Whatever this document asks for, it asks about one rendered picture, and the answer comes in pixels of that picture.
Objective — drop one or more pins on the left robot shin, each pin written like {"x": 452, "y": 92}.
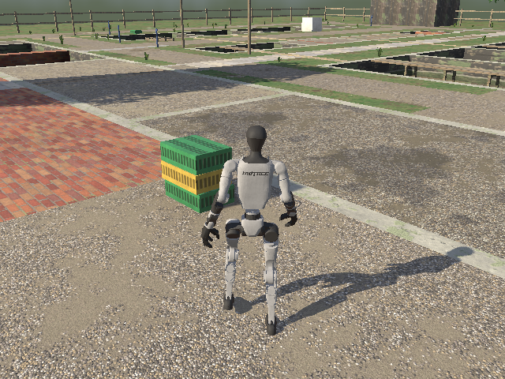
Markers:
{"x": 230, "y": 270}

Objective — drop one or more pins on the left robot upper arm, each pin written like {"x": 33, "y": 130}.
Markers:
{"x": 225, "y": 180}

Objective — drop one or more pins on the right robot hand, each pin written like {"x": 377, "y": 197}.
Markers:
{"x": 293, "y": 219}

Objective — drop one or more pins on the robot right forearm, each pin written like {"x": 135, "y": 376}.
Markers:
{"x": 290, "y": 206}

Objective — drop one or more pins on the left robot hand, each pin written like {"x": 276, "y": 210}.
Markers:
{"x": 205, "y": 236}

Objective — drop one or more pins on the robot shin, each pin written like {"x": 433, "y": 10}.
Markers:
{"x": 230, "y": 270}
{"x": 271, "y": 298}

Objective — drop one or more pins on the right robot shin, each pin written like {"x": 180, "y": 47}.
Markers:
{"x": 271, "y": 298}

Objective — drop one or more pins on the robot left forearm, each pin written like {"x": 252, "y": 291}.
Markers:
{"x": 214, "y": 213}

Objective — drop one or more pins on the right robot upper arm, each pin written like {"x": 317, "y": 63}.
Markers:
{"x": 283, "y": 180}

